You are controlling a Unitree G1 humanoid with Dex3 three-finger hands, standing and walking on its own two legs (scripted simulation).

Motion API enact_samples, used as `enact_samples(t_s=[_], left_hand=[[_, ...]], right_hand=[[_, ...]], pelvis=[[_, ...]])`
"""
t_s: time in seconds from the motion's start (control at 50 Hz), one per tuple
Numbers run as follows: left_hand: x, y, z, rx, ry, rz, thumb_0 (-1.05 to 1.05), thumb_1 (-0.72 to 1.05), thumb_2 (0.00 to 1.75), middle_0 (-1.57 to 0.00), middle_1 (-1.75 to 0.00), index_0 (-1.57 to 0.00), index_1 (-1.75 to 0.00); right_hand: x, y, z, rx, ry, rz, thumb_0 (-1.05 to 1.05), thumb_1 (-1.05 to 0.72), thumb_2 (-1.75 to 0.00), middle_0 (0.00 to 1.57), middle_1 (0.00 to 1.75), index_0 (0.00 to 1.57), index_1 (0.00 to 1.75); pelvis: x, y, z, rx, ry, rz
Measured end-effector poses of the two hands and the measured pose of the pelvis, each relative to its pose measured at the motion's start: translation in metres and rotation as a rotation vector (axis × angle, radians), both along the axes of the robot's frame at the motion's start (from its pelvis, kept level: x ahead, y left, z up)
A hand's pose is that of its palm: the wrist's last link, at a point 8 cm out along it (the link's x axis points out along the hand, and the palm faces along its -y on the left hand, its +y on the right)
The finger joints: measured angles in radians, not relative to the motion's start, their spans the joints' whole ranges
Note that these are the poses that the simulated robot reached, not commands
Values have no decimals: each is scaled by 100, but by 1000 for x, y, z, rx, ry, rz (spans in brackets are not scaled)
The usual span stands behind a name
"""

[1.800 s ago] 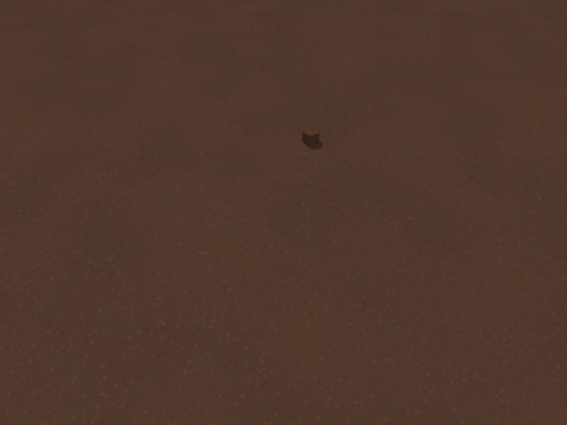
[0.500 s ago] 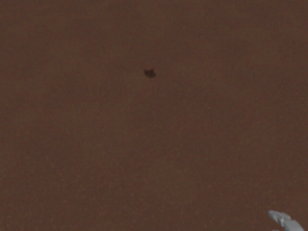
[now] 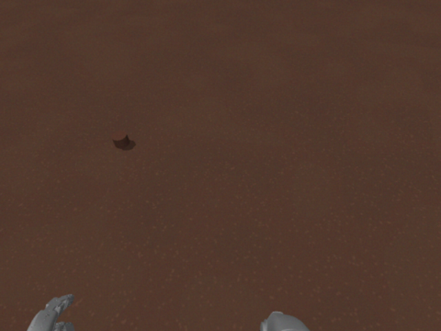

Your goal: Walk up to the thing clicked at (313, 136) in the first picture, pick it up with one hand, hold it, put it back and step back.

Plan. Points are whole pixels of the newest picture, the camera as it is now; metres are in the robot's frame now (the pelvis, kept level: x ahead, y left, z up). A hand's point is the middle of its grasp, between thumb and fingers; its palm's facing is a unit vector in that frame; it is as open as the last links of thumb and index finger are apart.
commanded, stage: walk up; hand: left
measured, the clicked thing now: (120, 139) +1.38 +0.60 -0.69
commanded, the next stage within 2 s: none
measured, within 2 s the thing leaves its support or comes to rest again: neither
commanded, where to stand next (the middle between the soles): +1.01 +0.79 m, yaw -62 degrees
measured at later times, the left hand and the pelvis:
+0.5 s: hand (24, 219) +0.44 +0.49 -0.10, palm faces -0.33 -0.79 -0.52, open 7.4 cm; pelvis +0.22 +0.22 +0.03, yaw -19 degrees
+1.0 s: hand (24, 164) +0.61 +0.55 -0.08, palm faces -0.43 -0.70 -0.57, open 7.4 cm; pelvis +0.41 +0.33 +0.02, yaw -31 degrees
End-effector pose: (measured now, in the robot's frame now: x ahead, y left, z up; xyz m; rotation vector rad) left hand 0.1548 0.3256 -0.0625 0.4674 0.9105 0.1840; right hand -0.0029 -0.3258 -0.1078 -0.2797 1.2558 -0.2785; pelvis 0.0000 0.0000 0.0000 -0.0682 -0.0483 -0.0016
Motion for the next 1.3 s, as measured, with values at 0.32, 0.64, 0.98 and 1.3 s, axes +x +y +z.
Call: enact_samples(t_s=[0.32, 0.64, 0.98, 1.3], left_hand=[[134, 160, -9, 80, 150, -127, 1, 89, 90, -21, -30, -22, -30], [361, 187, 23, 105, 186, -385, 0, 91, 90, -20, -30, -21, -30], [461, 249, 26, 155, 106, -402, 0, 90, 90, -21, -30, -21, -30], [647, 360, -10, 234, 247, -503, 1, 91, 90, -20, -30, -21, -30]], right_hand=[[184, 130, 47, -67, -295, -10, 1, -90, -90, 21, 30, 21, 30], [98, 300, 47, 0, 91, -454, 1, -90, -90, 21, 30, 20, 30], [325, 316, 22, -9, -224, -376, 1, -90, -90, 21, 30, 21, 30], [404, 458, 38, -62, -68, -543, 1, -90, -90, 21, 30, 21, 30]], pelvis=[[151, 165, 3, 22, 0, -239], [274, 254, 40, 82, 52, -410], [397, 319, 21, 29, 0, -539], [542, 426, 17, 54, 37, -670]])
